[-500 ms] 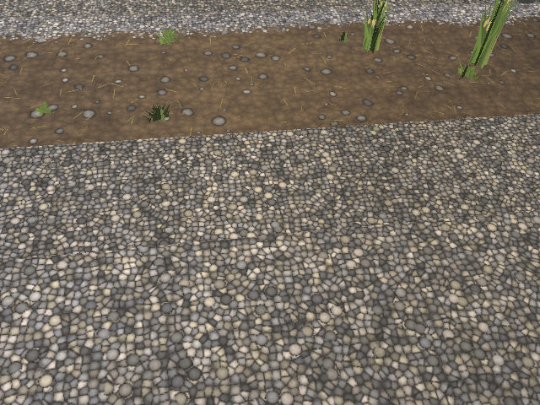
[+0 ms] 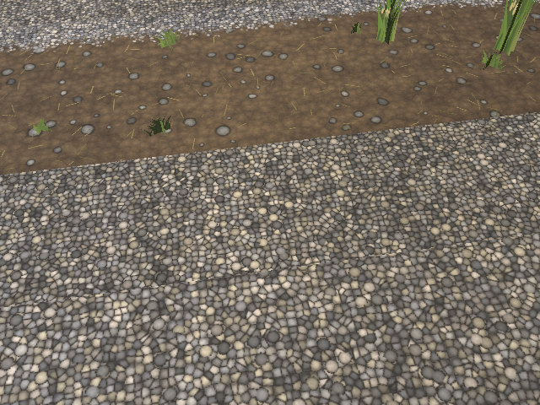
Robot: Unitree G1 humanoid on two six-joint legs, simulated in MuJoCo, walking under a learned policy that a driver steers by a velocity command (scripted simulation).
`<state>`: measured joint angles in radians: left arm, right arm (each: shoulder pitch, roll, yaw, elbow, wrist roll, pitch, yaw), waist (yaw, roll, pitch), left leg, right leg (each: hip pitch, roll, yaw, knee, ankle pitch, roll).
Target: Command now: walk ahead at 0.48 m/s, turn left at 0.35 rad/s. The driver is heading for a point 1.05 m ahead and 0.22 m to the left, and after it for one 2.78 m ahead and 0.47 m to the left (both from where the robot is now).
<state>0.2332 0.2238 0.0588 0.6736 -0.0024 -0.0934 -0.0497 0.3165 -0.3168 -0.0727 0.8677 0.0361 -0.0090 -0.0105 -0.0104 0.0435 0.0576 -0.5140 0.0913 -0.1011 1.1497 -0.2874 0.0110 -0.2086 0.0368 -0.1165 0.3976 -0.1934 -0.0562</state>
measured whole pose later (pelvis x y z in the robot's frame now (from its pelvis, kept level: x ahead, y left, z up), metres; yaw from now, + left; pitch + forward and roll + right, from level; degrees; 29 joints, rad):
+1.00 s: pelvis +0.58 +0.17 -0.20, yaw +14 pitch +1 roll +1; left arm 0.17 0.27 0.06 0.69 -0.02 -0.07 -0.04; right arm 0.27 -0.27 -0.06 0.94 0.00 -0.04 -0.01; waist -0.01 0.00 0.02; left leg -0.15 -0.01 0.01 0.96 -0.53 0.01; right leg -0.55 0.04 -0.02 0.70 -0.18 -0.09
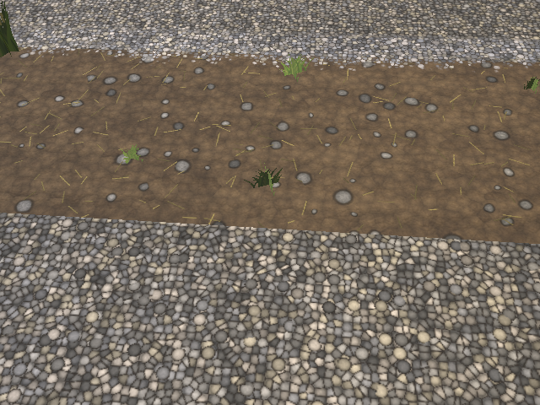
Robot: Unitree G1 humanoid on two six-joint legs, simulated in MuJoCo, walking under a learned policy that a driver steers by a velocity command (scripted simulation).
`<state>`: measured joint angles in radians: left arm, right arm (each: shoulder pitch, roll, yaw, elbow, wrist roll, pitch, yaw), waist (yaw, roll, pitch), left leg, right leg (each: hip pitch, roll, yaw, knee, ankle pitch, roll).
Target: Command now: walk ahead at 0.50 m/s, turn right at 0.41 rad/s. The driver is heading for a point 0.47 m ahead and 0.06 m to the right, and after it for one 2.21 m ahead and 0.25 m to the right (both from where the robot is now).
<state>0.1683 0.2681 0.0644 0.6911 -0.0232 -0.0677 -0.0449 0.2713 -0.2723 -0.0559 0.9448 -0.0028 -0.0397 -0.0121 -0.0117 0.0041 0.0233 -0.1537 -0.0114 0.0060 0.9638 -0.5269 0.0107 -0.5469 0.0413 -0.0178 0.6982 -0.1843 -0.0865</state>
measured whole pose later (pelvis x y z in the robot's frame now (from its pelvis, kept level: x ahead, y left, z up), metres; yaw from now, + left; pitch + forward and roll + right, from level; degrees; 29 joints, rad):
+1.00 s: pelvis +0.50 +0.06 -0.14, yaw -10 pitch +3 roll -2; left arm 0.05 0.20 0.02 0.63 0.01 -0.01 0.08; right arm 0.41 -0.20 -0.02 0.84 0.01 0.01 -0.06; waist -0.07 -0.03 0.02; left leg -0.33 -0.14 -0.19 0.46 -0.15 0.07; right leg -0.70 0.03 0.16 0.97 -0.14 0.10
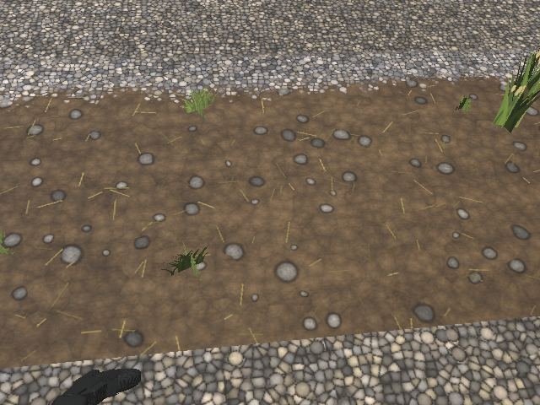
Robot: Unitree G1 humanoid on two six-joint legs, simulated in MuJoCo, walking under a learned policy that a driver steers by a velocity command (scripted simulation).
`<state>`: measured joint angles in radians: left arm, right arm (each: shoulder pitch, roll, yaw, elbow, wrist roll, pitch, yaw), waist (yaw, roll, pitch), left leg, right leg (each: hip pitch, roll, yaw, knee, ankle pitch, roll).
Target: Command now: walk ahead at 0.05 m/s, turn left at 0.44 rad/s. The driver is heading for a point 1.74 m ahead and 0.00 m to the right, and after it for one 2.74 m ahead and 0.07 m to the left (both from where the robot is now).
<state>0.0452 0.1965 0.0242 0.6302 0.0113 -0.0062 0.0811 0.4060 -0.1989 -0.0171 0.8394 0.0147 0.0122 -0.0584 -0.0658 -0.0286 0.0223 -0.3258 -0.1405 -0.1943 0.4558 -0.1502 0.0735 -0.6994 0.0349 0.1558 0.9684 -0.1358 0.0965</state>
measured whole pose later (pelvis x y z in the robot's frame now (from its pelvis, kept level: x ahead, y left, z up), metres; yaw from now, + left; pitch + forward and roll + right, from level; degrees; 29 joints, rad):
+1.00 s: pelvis +0.10 -0.06 -0.02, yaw -2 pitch +2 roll +2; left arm 0.20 0.30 0.07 0.63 0.00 0.01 -0.03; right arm 0.16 -0.30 -0.09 0.63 0.00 0.05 -0.04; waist 0.00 0.04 0.04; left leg -0.48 0.00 -0.05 1.16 -0.58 -0.07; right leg -0.38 0.06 0.03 0.68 -0.34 -0.08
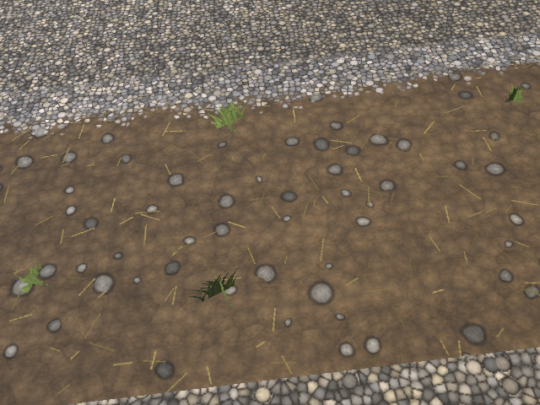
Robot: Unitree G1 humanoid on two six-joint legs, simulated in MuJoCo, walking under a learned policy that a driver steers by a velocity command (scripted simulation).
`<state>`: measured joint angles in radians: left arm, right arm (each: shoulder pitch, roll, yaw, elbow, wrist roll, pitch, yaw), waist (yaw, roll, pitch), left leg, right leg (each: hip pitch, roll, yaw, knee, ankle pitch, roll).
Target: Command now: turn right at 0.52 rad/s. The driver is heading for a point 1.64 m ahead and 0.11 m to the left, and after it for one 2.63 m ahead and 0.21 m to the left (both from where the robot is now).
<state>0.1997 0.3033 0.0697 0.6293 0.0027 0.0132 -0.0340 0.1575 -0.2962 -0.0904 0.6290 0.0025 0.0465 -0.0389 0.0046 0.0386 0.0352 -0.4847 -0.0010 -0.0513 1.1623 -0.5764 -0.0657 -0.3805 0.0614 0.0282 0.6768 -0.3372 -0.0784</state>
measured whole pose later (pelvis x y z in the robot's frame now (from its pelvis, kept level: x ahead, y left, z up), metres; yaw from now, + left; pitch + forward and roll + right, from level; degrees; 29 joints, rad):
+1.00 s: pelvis +0.37 +0.03 +0.00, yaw +11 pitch +1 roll -2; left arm 0.24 0.25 0.06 0.70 -0.02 -0.10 -0.03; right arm 0.34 -0.30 -0.07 0.73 0.04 0.02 -0.01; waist -0.01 0.04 -0.01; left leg -0.48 -0.02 -0.12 1.26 -0.41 0.04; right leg -0.29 0.03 -0.02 0.58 -0.31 -0.01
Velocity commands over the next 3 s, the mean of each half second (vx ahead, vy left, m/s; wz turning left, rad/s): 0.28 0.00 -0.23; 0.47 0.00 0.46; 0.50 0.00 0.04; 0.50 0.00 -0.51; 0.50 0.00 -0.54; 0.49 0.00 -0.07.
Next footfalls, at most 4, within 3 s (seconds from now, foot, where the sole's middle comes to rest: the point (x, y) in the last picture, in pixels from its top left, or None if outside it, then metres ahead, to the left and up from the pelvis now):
0.44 left None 0.19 0.13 -0.76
0.84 right None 0.43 -0.10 -0.76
1.42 left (172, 343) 0.68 0.38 -0.93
1.88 right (240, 242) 1.02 0.20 -0.93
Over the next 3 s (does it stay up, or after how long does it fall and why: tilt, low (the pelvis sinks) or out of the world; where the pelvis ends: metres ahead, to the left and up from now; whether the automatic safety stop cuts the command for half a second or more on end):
stays up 1.42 0.11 -0.16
